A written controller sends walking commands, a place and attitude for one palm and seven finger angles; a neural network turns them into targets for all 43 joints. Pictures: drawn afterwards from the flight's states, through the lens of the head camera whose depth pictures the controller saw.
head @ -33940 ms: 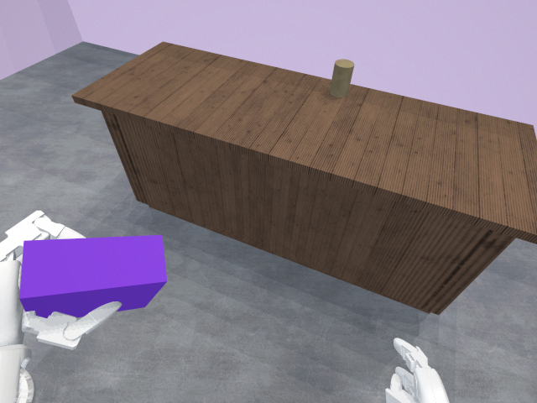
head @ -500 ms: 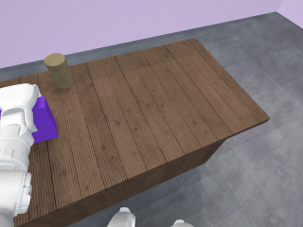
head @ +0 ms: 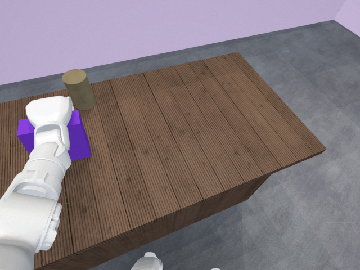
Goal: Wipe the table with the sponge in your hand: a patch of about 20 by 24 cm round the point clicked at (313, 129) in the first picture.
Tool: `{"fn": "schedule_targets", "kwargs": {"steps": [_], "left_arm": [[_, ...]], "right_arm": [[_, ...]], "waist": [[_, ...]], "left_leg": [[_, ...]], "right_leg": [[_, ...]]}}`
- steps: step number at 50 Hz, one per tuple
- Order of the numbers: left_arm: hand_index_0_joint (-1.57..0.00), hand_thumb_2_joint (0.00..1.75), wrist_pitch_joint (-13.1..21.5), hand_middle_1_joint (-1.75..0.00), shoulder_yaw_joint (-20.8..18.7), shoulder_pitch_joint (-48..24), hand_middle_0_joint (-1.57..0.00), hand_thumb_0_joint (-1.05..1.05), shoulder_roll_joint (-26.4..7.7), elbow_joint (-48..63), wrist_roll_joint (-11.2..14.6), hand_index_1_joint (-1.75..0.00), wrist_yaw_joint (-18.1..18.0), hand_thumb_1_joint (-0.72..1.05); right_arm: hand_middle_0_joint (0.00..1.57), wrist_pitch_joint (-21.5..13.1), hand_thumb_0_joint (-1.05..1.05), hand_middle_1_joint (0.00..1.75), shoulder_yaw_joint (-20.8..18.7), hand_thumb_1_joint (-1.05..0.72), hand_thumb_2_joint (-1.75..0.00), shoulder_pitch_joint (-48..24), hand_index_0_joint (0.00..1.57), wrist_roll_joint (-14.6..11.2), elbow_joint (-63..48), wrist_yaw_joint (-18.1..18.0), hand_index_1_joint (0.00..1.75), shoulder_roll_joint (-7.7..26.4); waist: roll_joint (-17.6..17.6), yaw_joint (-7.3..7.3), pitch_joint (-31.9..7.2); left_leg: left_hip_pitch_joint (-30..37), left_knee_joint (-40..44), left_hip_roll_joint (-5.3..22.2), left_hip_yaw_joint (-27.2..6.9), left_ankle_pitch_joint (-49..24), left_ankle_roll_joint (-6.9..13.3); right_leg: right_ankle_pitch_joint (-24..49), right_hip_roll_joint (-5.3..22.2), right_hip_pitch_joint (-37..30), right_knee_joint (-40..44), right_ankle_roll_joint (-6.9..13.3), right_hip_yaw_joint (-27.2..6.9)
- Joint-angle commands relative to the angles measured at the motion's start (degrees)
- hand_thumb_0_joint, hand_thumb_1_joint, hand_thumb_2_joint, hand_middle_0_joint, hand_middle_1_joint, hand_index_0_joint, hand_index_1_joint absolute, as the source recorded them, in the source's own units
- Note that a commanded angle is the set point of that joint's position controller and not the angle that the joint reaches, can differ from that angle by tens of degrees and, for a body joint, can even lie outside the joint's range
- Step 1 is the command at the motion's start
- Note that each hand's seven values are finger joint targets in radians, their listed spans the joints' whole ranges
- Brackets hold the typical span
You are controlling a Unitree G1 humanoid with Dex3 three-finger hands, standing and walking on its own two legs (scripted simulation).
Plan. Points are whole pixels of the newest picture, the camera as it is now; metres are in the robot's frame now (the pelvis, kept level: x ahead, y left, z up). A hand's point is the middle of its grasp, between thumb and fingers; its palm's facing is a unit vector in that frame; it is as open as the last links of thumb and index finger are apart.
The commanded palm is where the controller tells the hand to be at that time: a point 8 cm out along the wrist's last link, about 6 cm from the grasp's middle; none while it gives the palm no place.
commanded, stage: slide across to the middle lane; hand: left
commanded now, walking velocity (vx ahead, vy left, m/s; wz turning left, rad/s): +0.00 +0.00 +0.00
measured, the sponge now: (60, 145) +0.41 +0.32 -0.03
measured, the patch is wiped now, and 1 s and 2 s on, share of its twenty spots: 0.30 0.45 0.75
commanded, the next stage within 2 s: wipe back along the middle lane in 0.20 s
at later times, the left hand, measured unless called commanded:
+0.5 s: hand (76, 126) +0.44 +0.28 +0.02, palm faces -0.11 +0.00 -0.99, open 9.8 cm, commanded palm +0.41 +0.24 +0.06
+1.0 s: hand (83, 142) +0.39 +0.24 +0.02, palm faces -0.05 -0.01 -1.00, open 9.8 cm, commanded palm +0.35 +0.21 +0.05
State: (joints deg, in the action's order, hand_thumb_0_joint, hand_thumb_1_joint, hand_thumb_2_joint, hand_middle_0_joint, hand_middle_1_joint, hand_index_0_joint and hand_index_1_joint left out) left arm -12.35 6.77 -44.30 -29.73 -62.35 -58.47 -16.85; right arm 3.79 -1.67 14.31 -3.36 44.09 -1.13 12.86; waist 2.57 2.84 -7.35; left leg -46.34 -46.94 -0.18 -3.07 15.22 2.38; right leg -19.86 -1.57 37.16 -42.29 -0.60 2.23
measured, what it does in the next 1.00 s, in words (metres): stands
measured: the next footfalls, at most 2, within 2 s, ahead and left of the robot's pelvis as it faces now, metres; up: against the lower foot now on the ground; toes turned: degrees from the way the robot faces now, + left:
none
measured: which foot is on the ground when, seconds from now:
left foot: down 0.00-1.00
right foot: down 0.00-1.00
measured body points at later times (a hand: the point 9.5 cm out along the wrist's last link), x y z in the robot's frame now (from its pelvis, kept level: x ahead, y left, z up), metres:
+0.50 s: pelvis +0.04 -0.02 +0.01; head +0.09 -0.01 +0.46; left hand +0.44 +0.27 +0.07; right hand +0.10 -0.29 -0.12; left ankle +0.07 +0.08 -0.70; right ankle +0.00 -0.15 -0.70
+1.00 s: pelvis +0.03 -0.02 +0.02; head +0.05 -0.02 +0.47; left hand +0.39 +0.24 +0.07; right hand +0.19 -0.26 -0.10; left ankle +0.07 +0.08 -0.70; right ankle +0.00 -0.15 -0.70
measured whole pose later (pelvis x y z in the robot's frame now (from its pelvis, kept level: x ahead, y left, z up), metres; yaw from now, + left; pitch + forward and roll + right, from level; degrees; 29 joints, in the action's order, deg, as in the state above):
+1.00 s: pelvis +0.03 -0.02 +0.02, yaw +0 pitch +10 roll -3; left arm -20.0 9.7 -26.6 -18.6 -46.3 -58.3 -20.2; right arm 11.0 -1.5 8.5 -4.3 39.3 0.5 12.9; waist 2.5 -0.7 -8.5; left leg -34.8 -41.4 0.1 -2.3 16.3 1.2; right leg -20.9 -1.7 26.4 -37.5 0.1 1.2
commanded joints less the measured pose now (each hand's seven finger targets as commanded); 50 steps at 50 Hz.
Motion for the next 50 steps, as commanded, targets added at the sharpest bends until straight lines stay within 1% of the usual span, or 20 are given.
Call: {"fn": "schedule_targets", "kwargs": {"steps": [1,3,5,7,10,12,13,14,16,19,24,26,27,30,34,36,39,44,48,50], "left_arm": [[-1.2,1.3,0.9,-1.6,-1.9,-22.0,-1.2,0.0,-5.7,7.3,0.0,-1.6,-0.7,0.1],[-1.2,1.3,0.8,-1.6,-2.6,-22.2,-1.2,0.0,-6.0,8.1,-1.2,-1.6,-1.0,0.1],[-1.2,1.3,0.2,-1.6,-4.0,-19.5,-1.2,0.0,-7.6,7.0,-2.0,-1.6,-1.7,0.1],[-1.2,1.3,-0.5,-1.6,-3.9,-19.3,-1.2,0.0,-7.6,6.4,-2.1,-1.6,-2.2,0.1],[-1.2,1.3,-0.7,-1.6,-5.0,-18.1,-1.2,0.0,-8.0,7.2,-1.3,-1.6,-2.5,0.1],[-1.2,1.3,-0.6,-1.6,-4.3,-19.3,-1.2,0.0,-7.7,7.1,-1.4,-1.6,-2.5,0.1],[-1.2,1.3,-0.3,-1.6,-4.5,-19.2,-1.2,0.0,-7.2,7.9,-1.6,-1.6,-2.6,0.1],[-1.2,1.3,-0.2,-1.6,-1.9,-18.4,-1.2,0.0,-4.2,8.6,-1.5,-1.6,-2.2,0.1],[-1.2,1.3,-0.3,-1.6,-1.5,-16.0,-1.2,0.0,-3.5,7.6,-1.7,-1.6,-1.9,0.1],[-1.2,1.3,0.3,-1.6,-3.3,-10.8,-1.2,0.0,-4.1,8.8,-0.4,-1.6,-1.5,0.1],[-1.2,1.3,0.4,-1.6,-1.6,-1.5,-1.2,0.0,-0.3,12.7,1.0,-1.6,-0.8,0.1],[-1.2,1.3,-0.4,-1.6,0.3,0.2,-1.2,0.0,1.8,13.7,0.6,-1.6,-0.7,0.1],[-1.2,1.3,-0.8,-1.6,-0.8,1.4,-1.2,0.0,0.3,13.6,0.1,-1.6,-0.8,0.1],[-1.2,1.3,-2.0,-1.6,1.6,2.3,-1.2,0.0,3.7,15.0,0.3,-1.6,-0.9,0.1],[-1.2,1.3,-3.4,-1.6,-0.9,7.2,-1.2,0.0,2.1,14.8,0.7,-1.6,-1.5,0.1],[-1.2,1.3,-4.1,-1.6,0.9,6.6,-1.2,0.0,3.7,15.4,0.0,-1.6,-1.3,0.1],[-1.2,1.3,-5.0,-1.6,0.4,8.8,-1.2,0.0,3.4,15.7,-0.2,-1.6,-1.5,0.1],[-1.2,1.3,-6.4,-1.6,3.7,9.2,-1.2,0.0,7.5,18.2,-0.2,-1.6,-1.4,0.1],[-1.2,1.3,-7.4,-1.6,3.1,9.2,-1.2,0.0,6.9,18.5,-0.7,-1.6,-1.5,0.1],[-1.2,1.3,-7.8,-1.6,5.8,9.7,-1.2,0.0,10.0,19.7,-0.3,-1.6,-1.3,0.1]], "right_arm": [[0.2,-0.6,0.0,0.3,-2.8,-0.9,-0.9,2.7,0.2,0.2,-4.4,-0.6,0.3,10.5],[0.2,-0.3,0.0,0.3,-3.0,-0.9,-0.9,2.6,0.2,0.4,-4.7,-0.3,0.3,10.5],[0.2,0.4,0.0,0.3,-2.7,-0.9,-0.9,2.7,0.2,0.6,-5.3,0.0,0.3,10.5],[0.2,1.0,0.0,0.3,-2.6,-0.9,-0.9,2.3,0.2,0.5,-5.7,0.2,0.3,10.3],[0.2,1.4,0.0,0.3,-2.8,-0.9,-0.9,2.3,0.2,0.5,-6.0,0.4,0.3,10.4],[0.2,1.6,0.0,0.3,-2.9,-0.9,-0.9,2.3,0.2,0.4,-5.5,0.3,0.3,10.4],[0.2,1.6,0.0,0.3,-3.2,-0.9,-0.9,2.4,0.2,0.4,-5.2,0.4,0.3,10.4],[0.2,1.6,0.0,0.3,-3.2,-0.9,-0.9,2.7,0.2,0.5,-5.4,0.5,0.3,10.1],[0.2,1.9,0.0,0.3,-3.3,-0.9,-0.9,2.6,0.2,0.4,-5.1,0.7,0.3,9.9],[0.2,2.5,0.0,0.3,-3.4,-0.9,-0.9,2.2,0.2,0.4,-5.3,0.7,0.3,10.0],[0.2,3.2,0.0,0.3,-3.6,-0.9,-0.9,0.0,0.2,-0.1,-6.2,1.2,0.3,9.6],[0.2,3.6,0.0,0.3,-3.5,-0.9,-0.9,-1.3,0.2,-0.4,-6.6,1.5,0.3,9.3],[0.2,3.9,0.0,0.3,-3.4,-0.9,-0.9,-1.7,0.2,-0.4,-6.7,1.6,0.3,9.6],[0.2,4.2,0.0,0.3,-3.2,-0.9,-0.9,-3.3,0.2,-0.6,-7.5,1.6,0.3,9.3],[0.2,4.7,0.0,0.3,-3.2,-0.9,-0.9,-4.2,0.2,-0.5,-8.2,1.4,0.3,9.5],[0.2,5.0,0.0,0.3,-3.0,-0.9,-0.9,-5.2,0.2,-0.6,-8.6,1.3,0.3,9.2],[0.2,5.2,0.0,0.3,-2.9,-0.9,-0.9,-5.7,0.2,-0.6,-9.2,1.4,0.3,9.2],[0.2,5.5,0.0,0.3,-2.7,-0.9,-0.9,-7.5,0.2,-0.7,-10.5,1.4,0.3,8.6],[0.2,5.7,0.0,0.3,-2.6,-0.9,-0.9,-8.5,0.2,-0.8,-10.8,1.2,0.3,8.7],[0.2,5.6,0.0,0.3,-2.3,-0.9,-0.9,-8.8,0.2,-0.8,-11.5,1.1,0.3,8.3]], "waist": [[2.3,3.36,-16.5],[4.1,2.69,-18.1],[3.5,1.79,-17.9],[1.8,2.05,-16.9],[1.1,1.54,-19.0],[0.0,2.47,-18.3],[0.3,2.55,-18.9],[1.5,2.67,-19.5],[0.8,2.61,-18.6],[-0.1,1.05,-20.2],[-0.3,-0.21,-19.4],[-0.7,0.13,-16.9],[-2.0,-0.24,-15.4],[-2.4,-0.13,-12.9],[-3.7,-1.93,-13.6],[-3.8,-1.4,-12.9],[-3.0,-2.22,-12.8],[-1.2,-2.19,-11.4],[-2.3,-2.38,-11.0],[-2.2,-2.25,-11.2]], "left_leg": [[25.7,9.1,1.8,-4.6,4.6,-1.0],[27.1,8.6,1.7,-4.1,-0.1,-1.4],[26.1,8.0,1.5,-3.1,-2.7,-1.2],[24.5,7.9,1.3,-2.0,-3.5,-0.8],[24.7,7.0,1.2,-1.0,-7.1,-0.5],[24.1,6.6,1.2,-0.4,-8.0,-0.2],[25.1,6.4,1.3,-0.8,-9.4,-0.4],[26.0,6.1,1.2,-0.5,-10.4,-0.2],[25.8,6.1,1.1,-0.1,-11.1,-0.1],[25.5,5.8,0.8,0.5,-13.5,0.1],[26.4,6.0,0.6,1.0,-17.7,0.1],[26.2,6.8,0.6,1.2,-16.7,0.2],[25.3,7.1,0.5,0.9,-15.9,0.1],[25.4,8.2,0.5,0.7,-14.3,0.1],[25.4,8.8,0.3,0.7,-14.0,0.0],[25.5,8.9,0.2,0.9,-13.4,-0.1],[25.9,9.1,0.1,0.7,-13.3,-0.3],[27.0,9.8,0.3,0.1,-11.3,-0.6],[26.6,10.2,0.2,-0.3,-9.9,-0.8],[27.0,10.2,0.2,-0.3,-9.2,-0.6]], "right_leg": [[3.3,-2.5,5.6,7.3,3.7,0.7],[5.2,-2.6,4.6,6.6,4.0,1.0],[6.1,-2.8,3.2,7.0,4.1,0.9],[6.9,-2.7,1.7,7.8,3.8,0.6],[10.1,-2.6,-1.2,8.0,3.6,0.3],[11.9,-2.3,-2.0,8.5,3.3,-0.2],[12.8,-2.4,-2.2,8.2,3.4,-0.3],[13.7,-2.5,-2.1,8.3,3.5,-0.1],[14.8,-2.4,-2.6,8.8,3.5,-0.4],[19.4,-2.3,-6.8,8.5,3.6,-0.8],[25.0,-1.9,-9.9,8.6,3.6,-1.0],[24.2,-1.9,-9.3,9.3,3.7,-1.1],[23.7,-1.8,-9.6,9.5,3.8,-1.2],[21.1,-1.7,-8.7,9.9,3.9,-0.6],[20.6,-1.6,-10.9,9.7,4.1,-0.4],[20.3,-1.5,-10.3,10.0,4.0,-0.7],[19.2,-1.6,-10.4,9.8,4.3,-0.5],[14.5,-1.9,-8.3,10.1,4.6,0.1],[13.1,-2.0,-8.5,10.0,4.8,0.0],[12.1,-2.1,-8.0,10.0,4.7,0.3]]}}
